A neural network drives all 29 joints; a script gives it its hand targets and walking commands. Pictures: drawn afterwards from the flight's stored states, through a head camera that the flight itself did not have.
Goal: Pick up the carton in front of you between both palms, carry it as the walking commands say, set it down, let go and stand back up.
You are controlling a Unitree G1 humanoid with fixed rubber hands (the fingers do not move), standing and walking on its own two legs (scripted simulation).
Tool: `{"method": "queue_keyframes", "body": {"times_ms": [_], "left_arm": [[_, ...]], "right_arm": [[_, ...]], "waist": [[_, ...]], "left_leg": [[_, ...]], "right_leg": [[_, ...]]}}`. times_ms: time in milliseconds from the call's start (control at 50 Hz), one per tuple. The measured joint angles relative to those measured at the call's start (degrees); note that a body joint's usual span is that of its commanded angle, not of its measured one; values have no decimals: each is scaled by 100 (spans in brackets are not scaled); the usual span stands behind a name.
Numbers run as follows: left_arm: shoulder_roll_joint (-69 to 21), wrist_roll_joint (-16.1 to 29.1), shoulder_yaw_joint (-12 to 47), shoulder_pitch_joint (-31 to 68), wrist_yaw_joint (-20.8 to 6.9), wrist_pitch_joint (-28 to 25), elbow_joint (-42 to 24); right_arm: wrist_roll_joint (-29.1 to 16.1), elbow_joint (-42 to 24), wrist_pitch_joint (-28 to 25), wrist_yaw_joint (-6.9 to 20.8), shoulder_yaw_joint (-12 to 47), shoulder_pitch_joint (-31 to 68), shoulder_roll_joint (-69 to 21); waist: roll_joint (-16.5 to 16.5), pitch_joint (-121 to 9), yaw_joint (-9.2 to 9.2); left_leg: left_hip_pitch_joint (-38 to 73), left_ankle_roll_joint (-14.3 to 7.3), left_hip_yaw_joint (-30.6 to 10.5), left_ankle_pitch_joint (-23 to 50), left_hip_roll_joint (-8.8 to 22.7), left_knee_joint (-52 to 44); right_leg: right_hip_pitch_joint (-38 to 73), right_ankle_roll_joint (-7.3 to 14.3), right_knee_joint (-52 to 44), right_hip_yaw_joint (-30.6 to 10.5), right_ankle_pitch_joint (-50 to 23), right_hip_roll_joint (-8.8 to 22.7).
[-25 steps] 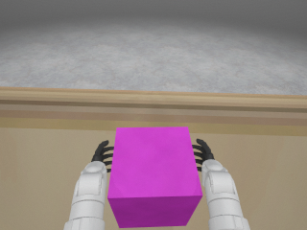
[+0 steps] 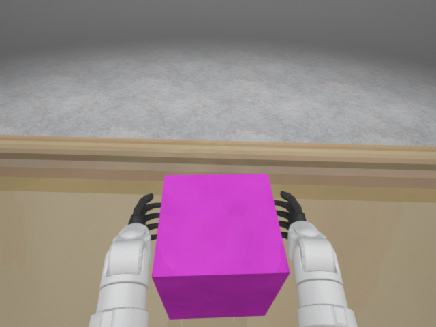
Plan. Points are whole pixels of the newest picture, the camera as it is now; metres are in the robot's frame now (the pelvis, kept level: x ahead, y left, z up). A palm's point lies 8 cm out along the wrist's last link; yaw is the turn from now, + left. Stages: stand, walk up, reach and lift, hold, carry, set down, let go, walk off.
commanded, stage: hold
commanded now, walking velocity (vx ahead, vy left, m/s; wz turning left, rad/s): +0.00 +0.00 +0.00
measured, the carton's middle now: (217, 248) +0.30 +0.00 -0.02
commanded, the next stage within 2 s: carry in 1.10 s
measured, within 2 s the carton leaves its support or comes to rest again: neither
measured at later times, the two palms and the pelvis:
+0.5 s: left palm (139, 231) +0.29 +0.15 +0.05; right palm (294, 227) +0.29 -0.15 +0.05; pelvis +0.00 +0.00 +0.00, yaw +0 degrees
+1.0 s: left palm (139, 236) +0.28 +0.15 +0.05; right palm (295, 232) +0.29 -0.15 +0.05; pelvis +0.00 +0.00 +0.00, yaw +0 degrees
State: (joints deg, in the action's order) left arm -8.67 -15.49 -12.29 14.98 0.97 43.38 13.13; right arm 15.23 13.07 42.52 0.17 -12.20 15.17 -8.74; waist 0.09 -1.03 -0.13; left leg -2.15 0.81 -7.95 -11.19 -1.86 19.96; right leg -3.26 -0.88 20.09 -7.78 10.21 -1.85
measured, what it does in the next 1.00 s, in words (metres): stands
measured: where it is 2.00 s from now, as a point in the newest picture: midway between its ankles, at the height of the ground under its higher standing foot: outside the picture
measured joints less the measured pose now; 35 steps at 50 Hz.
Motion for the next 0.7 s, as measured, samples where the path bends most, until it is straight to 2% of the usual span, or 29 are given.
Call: {"method": "queue_keyframes", "body": {"times_ms": [140,440,700], "left_arm": [[-77,-236,-307,296,-109,2,441],[-69,-215,-259,266,-105,-39,284],[17,-28,86,-87,-21,96,-39]], "right_arm": [[229,384,65,72,-298,299,-78],[210,250,25,71,-245,292,-78],[46,-87,131,8,92,-101,22]], "waist": [[14,130,-8],[-4,110,-5],[-2,117,-33]], "left_leg": [[-28,2,13,-26,-1,130],[10,-6,38,-36,13,57],[139,-26,43,2,12,-138]], "right_leg": [[-23,-1,118,12,18,-11],[22,2,25,19,16,-5],[154,-2,-169,27,-14,24]]}}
